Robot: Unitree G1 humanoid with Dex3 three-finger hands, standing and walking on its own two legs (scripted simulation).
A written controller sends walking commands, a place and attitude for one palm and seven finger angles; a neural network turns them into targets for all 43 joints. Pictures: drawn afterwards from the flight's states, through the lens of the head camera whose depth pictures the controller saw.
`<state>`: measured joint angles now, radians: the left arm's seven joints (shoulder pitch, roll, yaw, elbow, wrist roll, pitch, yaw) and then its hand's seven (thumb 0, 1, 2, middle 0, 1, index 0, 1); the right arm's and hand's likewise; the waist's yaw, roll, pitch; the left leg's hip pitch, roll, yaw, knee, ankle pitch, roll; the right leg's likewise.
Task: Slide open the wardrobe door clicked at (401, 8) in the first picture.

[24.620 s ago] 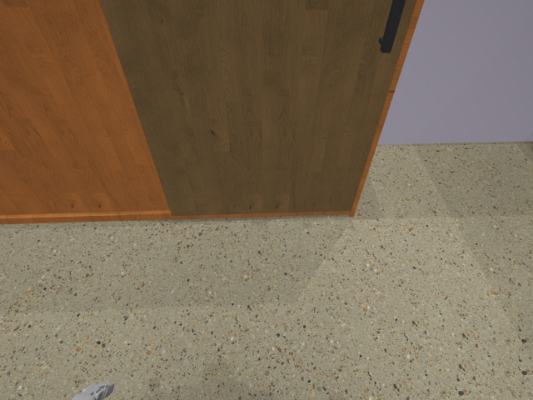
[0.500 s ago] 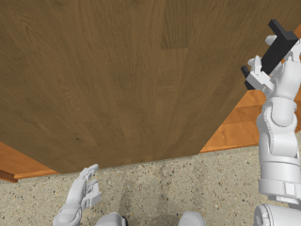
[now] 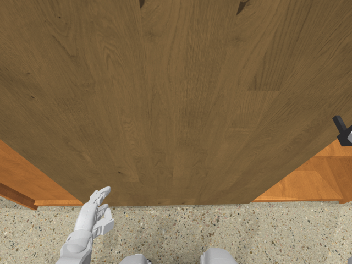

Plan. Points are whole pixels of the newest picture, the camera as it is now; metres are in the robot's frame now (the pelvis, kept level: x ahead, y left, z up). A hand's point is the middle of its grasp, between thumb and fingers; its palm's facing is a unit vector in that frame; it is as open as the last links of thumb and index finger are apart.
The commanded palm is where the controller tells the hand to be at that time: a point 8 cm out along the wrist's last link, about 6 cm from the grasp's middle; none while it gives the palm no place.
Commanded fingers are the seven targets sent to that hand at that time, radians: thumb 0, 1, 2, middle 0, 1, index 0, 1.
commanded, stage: stop walking and hold the door there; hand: right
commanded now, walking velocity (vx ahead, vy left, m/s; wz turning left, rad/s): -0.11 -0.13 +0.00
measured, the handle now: out of the picture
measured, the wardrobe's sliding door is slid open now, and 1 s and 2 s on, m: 0.56 0.56 0.56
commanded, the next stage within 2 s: none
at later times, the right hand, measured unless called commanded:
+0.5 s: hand out of the picture +0.33 -0.33 +0.15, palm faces +0.57 +0.79 -0.22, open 7.1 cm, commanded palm +0.28 -0.34 +0.14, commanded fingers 0.00 -0.90 -0.90 0.45 1.40 0.45 1.40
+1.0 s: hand out of the picture +0.32 -0.33 +0.15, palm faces +0.53 +0.82 -0.23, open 7.1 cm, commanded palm +0.28 -0.34 +0.14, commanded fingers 0.00 -0.90 -0.90 0.45 1.40 0.45 1.40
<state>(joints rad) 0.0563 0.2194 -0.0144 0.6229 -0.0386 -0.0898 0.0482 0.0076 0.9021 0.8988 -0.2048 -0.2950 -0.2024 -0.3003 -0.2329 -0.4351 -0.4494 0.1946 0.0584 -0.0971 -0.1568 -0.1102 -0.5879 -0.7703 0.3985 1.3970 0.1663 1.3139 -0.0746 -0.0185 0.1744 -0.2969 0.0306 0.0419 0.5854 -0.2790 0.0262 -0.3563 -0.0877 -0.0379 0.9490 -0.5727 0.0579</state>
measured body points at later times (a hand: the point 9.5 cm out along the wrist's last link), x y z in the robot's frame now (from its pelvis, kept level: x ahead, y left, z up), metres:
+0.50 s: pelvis -0.02 -0.02 +0.00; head -0.03 -0.01 +0.45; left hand +0.09 +0.25 -0.10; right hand +0.29 -0.37 +0.16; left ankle -0.01 +0.09 -0.73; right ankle +0.03 -0.14 -0.73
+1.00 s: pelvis -0.02 -0.04 +0.00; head -0.03 -0.03 +0.45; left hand +0.11 +0.21 -0.10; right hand +0.29 -0.37 +0.16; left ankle -0.01 +0.09 -0.73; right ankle +0.03 -0.14 -0.73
